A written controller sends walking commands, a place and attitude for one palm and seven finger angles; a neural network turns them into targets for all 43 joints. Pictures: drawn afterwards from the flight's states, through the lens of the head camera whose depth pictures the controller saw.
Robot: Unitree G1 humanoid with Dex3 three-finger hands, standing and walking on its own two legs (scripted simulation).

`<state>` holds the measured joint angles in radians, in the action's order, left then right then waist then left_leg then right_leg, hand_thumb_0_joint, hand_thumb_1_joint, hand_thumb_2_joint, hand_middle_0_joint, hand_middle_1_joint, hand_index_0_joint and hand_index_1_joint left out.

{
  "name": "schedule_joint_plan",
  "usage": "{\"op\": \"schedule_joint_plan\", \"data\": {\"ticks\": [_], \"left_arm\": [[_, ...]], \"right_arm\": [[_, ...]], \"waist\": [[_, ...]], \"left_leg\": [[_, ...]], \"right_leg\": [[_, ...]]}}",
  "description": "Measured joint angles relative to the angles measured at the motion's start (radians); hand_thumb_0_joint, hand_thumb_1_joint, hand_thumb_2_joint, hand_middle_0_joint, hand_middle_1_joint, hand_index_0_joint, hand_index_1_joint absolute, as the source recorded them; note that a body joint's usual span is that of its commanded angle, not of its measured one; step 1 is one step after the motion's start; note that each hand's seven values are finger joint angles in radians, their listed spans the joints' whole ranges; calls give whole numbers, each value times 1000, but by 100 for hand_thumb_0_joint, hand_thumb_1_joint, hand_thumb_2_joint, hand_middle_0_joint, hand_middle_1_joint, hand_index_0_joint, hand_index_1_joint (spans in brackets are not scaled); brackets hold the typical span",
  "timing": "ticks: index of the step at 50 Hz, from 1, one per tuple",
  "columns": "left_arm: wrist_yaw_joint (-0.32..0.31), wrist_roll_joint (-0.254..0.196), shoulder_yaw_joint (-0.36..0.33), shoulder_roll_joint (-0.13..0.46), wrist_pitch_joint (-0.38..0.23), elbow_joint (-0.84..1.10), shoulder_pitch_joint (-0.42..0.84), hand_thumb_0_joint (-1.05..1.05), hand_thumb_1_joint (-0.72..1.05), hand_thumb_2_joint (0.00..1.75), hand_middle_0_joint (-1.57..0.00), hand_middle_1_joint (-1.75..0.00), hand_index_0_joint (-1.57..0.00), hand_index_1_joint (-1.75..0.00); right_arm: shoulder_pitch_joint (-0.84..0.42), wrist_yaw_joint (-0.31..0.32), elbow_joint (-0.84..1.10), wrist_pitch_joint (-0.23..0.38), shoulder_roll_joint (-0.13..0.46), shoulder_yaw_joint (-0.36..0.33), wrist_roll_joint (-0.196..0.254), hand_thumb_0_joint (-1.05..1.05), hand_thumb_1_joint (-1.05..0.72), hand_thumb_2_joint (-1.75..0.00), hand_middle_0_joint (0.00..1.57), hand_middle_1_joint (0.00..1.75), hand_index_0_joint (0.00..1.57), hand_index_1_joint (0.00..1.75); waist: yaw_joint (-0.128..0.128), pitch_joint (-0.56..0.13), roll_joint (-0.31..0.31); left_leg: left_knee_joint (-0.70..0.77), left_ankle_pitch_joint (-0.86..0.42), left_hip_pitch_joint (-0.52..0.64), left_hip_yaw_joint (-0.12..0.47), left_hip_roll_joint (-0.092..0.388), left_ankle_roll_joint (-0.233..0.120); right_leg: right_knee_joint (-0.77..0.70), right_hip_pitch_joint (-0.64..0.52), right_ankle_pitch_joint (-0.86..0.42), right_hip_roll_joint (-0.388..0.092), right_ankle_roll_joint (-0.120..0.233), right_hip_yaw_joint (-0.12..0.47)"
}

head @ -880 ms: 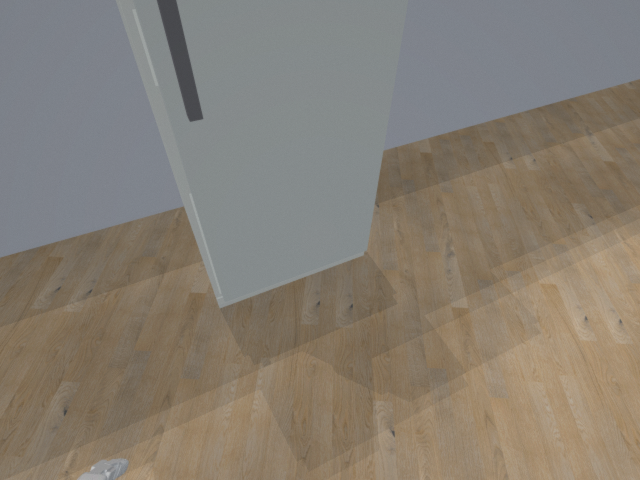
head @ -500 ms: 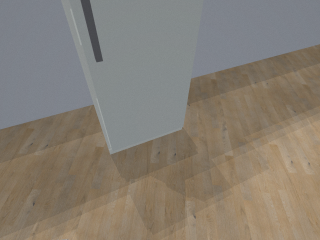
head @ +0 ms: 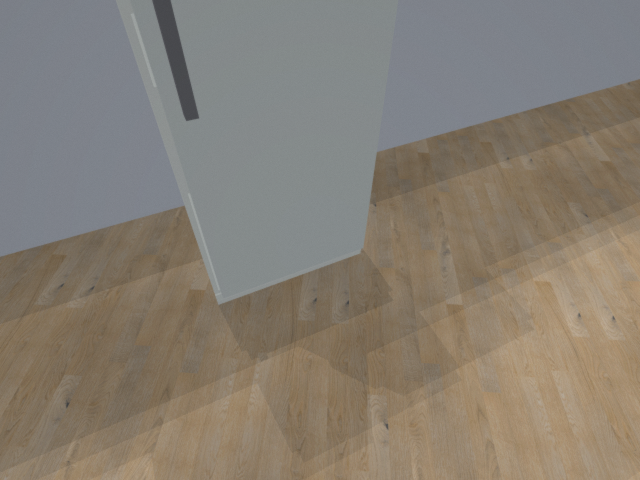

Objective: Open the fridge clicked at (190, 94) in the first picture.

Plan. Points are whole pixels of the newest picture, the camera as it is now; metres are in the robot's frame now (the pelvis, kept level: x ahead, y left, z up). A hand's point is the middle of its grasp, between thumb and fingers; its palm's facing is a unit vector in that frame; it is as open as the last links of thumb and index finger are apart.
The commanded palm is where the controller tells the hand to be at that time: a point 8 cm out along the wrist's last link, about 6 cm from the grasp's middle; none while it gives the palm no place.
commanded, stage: look at it before walking up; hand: left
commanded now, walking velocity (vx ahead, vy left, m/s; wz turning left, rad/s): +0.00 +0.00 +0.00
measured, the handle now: (164, 18) +0.80 +0.33 +0.23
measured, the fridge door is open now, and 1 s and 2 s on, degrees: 0 0 0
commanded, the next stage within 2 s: turn to face it in 0.56 s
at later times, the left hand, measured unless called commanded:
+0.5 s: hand out of the picture +0.08 +0.25 -0.15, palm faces -0.03 -0.94 -0.34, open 7.4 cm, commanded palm none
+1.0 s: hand out of the picture +0.05 +0.24 -0.18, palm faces +0.12 -0.96 -0.27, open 7.4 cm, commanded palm none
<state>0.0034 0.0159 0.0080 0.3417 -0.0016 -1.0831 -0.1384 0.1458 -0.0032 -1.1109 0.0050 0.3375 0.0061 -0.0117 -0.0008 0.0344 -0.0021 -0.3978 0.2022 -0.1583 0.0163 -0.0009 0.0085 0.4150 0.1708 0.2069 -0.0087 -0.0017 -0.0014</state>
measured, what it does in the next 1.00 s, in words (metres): stands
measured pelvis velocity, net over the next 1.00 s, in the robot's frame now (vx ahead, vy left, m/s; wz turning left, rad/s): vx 0.00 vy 0.02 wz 0.16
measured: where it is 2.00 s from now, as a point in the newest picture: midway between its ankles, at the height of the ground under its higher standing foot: outside the picture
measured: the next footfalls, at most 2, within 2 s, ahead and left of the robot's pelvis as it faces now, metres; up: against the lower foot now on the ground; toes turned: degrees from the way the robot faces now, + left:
right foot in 1.56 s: +0.03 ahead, -0.09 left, +0.00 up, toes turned +20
left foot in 2.00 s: -0.06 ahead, +0.11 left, +0.00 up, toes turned +32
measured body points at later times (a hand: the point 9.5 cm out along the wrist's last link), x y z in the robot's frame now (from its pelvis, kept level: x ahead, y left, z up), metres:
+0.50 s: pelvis +0.01 +0.00 +0.00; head +0.01 +0.00 +0.45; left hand +0.08 +0.30 -0.13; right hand +0.09 -0.30 -0.13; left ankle +0.01 +0.13 -0.74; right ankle +0.01 -0.12 -0.74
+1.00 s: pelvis +0.00 +0.02 -0.01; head +0.02 +0.04 +0.43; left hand +0.04 +0.29 -0.16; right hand +0.09 -0.24 -0.15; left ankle -0.01 +0.12 -0.73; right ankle +0.01 -0.12 -0.74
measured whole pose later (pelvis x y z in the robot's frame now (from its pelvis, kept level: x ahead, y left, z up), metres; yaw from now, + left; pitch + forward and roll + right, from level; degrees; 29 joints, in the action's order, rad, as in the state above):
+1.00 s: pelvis +0.00 +0.02 -0.01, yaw +9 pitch -2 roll -1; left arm -0.02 0.03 -0.02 0.27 0.03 -0.97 -0.15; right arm 0.19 -0.01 -1.02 -0.06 0.26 -0.02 -0.01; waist -0.02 0.09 0.02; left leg -0.77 0.43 -0.34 -0.02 0.00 0.03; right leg 0.57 0.22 0.31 -0.08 -0.02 -0.14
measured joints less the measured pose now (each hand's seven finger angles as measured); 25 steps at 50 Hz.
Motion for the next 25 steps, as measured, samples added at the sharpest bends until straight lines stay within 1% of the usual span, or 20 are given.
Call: {"op": "schedule_joint_plan", "data": {"ticks": [25], "left_arm": [[0, 1, 0, 2, -3, -2, 7, 1, 90, 89, -20, -30, -21, -30]], "right_arm": [[-35, 1, 6, 4, 3, 3, 1, 0, -91, -90, 20, 30, 20, 30]], "waist": [[7, 6, 2]], "left_leg": [[28, -4, 19, 3, 2, 2]], "right_leg": [[-28, -20, -4, 2, 1, -3]]}}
